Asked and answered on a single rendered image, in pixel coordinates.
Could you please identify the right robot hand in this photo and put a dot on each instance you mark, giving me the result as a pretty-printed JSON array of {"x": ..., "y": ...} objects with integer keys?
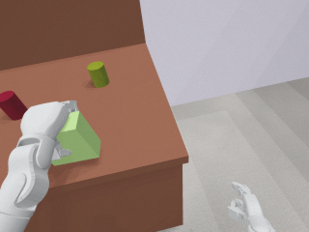
[{"x": 249, "y": 206}]

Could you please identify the left robot hand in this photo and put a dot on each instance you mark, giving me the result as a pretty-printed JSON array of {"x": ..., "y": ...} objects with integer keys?
[{"x": 48, "y": 119}]

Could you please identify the table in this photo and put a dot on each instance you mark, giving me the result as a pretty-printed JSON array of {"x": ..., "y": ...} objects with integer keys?
[{"x": 136, "y": 184}]

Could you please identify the robot left forearm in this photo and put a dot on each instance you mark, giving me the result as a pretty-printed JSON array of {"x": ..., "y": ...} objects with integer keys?
[{"x": 27, "y": 181}]

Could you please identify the robot right forearm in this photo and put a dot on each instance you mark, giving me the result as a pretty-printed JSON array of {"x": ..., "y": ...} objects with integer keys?
[{"x": 256, "y": 223}]

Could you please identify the sponge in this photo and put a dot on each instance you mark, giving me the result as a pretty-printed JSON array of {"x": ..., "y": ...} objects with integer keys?
[{"x": 78, "y": 137}]

